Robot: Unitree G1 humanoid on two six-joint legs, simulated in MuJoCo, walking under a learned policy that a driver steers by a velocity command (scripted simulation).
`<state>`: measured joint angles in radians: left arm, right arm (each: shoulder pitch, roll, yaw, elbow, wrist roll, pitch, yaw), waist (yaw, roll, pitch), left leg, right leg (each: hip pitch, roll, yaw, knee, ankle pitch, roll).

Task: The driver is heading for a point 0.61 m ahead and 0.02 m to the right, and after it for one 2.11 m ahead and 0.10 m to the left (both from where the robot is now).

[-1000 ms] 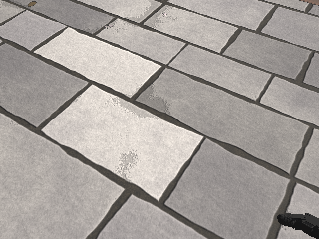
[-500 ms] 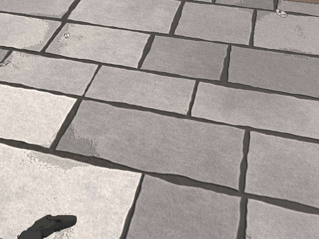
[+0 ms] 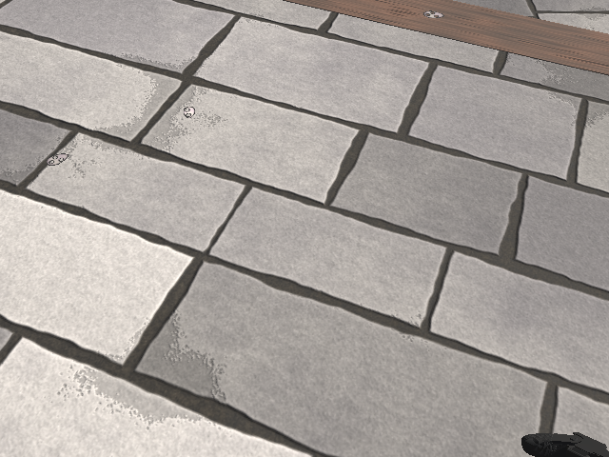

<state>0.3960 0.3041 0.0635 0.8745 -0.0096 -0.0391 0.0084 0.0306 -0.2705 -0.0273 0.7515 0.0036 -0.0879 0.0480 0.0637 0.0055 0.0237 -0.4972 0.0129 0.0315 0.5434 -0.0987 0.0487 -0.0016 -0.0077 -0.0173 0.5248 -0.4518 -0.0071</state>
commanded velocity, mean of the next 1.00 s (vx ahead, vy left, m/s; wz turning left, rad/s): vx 0.42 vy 0.00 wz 0.00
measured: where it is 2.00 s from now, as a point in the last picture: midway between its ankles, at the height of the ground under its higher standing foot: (352, 395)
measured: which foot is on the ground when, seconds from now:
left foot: down 0.00-0.52, up 0.54-0.94, down 0.96-1.00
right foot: down 0.00-0.00, up 0.02-0.48, down 0.50-1.00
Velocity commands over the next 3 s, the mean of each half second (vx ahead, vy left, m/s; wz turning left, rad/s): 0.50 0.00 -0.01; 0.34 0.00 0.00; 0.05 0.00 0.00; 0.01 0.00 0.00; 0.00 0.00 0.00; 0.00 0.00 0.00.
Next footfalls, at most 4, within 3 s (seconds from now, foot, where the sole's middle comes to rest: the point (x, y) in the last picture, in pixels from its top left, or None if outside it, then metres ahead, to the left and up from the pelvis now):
0.50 right None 0.45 -0.13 -0.76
0.96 left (299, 358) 0.68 0.08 -0.76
1.24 right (408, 398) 0.60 -0.17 -0.76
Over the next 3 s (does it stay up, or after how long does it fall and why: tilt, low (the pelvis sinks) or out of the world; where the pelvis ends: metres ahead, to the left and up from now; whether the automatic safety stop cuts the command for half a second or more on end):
stays up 0.61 -0.04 0.02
